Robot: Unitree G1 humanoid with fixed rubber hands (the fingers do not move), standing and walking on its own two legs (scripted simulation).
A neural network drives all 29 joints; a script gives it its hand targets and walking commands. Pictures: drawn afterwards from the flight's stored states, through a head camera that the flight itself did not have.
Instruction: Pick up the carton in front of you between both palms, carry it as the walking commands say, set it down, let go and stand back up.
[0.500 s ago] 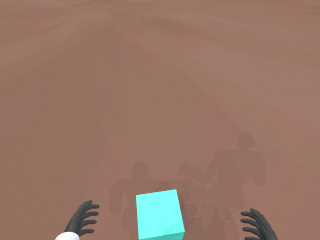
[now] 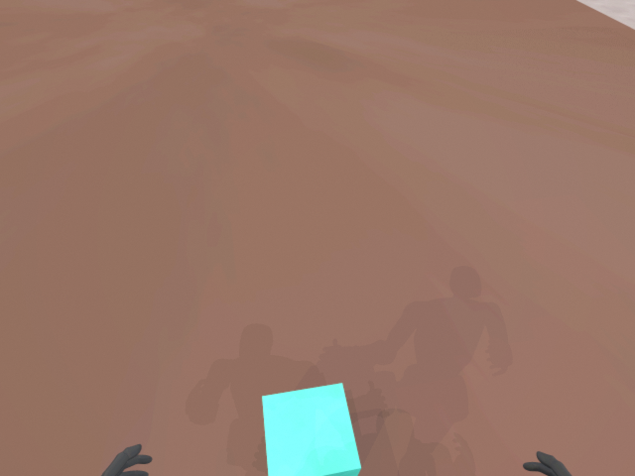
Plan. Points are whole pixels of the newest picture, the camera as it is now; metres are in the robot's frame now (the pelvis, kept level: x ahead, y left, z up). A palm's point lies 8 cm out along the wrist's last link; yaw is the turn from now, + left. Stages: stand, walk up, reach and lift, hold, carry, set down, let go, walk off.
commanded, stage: stand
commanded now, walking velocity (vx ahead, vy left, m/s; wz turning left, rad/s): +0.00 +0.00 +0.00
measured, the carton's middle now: (308, 444) +0.34 +0.04 -0.65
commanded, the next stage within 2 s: none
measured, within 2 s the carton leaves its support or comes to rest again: neither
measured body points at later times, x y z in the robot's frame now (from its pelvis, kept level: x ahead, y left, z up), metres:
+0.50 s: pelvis -0.01 +0.00 +0.01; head -0.01 +0.01 +0.46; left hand +0.10 +0.30 -0.11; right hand +0.09 -0.31 -0.10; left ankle -0.01 +0.11 -0.74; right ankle -0.05 -0.14 -0.74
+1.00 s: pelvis -0.02 +0.00 +0.01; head -0.02 +0.01 +0.46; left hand +0.08 +0.31 -0.11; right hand +0.08 -0.32 -0.10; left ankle -0.01 +0.11 -0.74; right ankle -0.05 -0.14 -0.74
